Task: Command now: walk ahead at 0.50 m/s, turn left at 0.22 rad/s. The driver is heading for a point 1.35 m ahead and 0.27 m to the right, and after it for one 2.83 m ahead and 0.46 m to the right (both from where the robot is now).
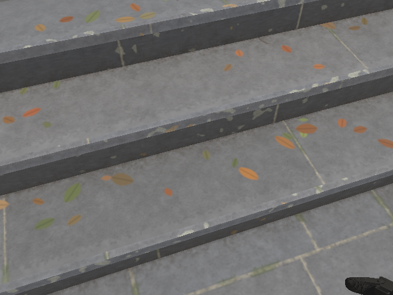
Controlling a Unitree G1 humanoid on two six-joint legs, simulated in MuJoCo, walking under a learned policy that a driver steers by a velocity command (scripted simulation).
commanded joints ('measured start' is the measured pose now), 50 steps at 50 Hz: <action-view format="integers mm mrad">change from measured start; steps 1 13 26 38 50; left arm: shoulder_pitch -31 -79 -368 -165 96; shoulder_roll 195 79 44 119 35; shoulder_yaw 42 -9 -20 15 -54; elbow -40 -77 -217 -230 -38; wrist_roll -15 -2 7 21 15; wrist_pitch -4 16 32 28 89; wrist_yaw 3 10 -29 7 40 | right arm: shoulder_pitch -94 144 206 106 -86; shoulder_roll -71 -111 -179 -118 105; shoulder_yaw -12 -35 -57 -16 116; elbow -101 26 134 17 -245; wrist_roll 3 -30 -11 -34 -4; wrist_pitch -22 -60 -43 -69 -57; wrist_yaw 9 -17 -56 -49 -28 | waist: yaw -39 -95 -150 -109 -111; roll -119 34 14 -73 -77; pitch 29 -85 21 -111 78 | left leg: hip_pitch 63 507 672 -75 -855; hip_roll -29 175 194 18 -21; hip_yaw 44 -147 158 -22 54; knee -89 -492 -468 683 1482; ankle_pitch -51 113 272 -283 -446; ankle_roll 33 227 123 -48 -22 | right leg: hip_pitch -10 -621 -683 -171 -193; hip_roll -285 -160 -104 -204 -172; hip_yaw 138 196 133 519 485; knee -36 911 425 27 72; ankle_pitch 430 -1 254 351 25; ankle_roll -162 5 -33 -293 -185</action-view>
